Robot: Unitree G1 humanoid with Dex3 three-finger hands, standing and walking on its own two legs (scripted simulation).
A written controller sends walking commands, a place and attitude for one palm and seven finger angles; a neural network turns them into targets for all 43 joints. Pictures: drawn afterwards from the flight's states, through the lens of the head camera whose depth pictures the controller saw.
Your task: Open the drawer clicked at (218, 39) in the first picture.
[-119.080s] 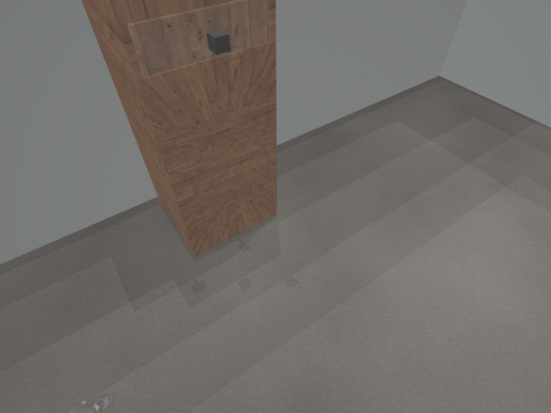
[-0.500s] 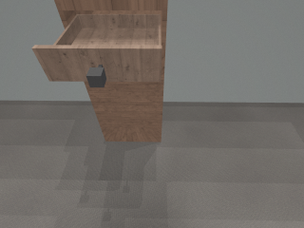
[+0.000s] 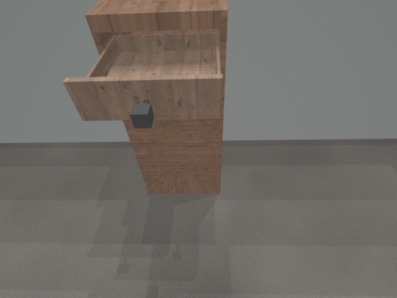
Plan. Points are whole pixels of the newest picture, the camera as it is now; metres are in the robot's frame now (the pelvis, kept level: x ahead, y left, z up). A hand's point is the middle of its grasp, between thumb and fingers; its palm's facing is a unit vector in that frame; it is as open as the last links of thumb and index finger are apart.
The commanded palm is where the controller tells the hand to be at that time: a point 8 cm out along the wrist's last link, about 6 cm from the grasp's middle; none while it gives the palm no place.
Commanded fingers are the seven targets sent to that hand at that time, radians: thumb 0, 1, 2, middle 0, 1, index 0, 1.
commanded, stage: let the arm hang, fingers relaxed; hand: left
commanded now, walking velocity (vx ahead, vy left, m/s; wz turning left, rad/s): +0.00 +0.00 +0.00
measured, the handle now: (144, 110) +0.51 +0.16 +0.11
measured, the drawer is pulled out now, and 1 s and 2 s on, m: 0.29 0.29 0.29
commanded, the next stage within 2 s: look to check the result in 0.30 s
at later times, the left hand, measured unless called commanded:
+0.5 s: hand out of the picture -0.01 +0.17 -0.17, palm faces +0.04 -0.98 -0.20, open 7.4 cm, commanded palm none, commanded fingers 0.00 0.90 0.90 -0.20 -0.30 -0.20 -0.30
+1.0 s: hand out of the picture +0.01 +0.17 -0.17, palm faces +0.03 -0.98 -0.20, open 7.4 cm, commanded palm none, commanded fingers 0.00 0.90 0.90 -0.20 -0.30 -0.20 -0.30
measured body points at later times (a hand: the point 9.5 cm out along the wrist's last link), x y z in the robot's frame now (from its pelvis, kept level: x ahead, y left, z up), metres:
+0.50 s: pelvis +0.01 +0.00 +0.00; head +0.02 -0.01 +0.45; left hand -0.01 +0.23 -0.15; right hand -0.02 -0.21 -0.17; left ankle +0.04 +0.12 -0.74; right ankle +0.01 -0.10 -0.74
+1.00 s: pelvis +0.02 +0.00 +0.00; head +0.03 -0.02 +0.45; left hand +0.01 +0.22 -0.15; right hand +0.01 -0.22 -0.17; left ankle +0.04 +0.12 -0.74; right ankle +0.01 -0.10 -0.74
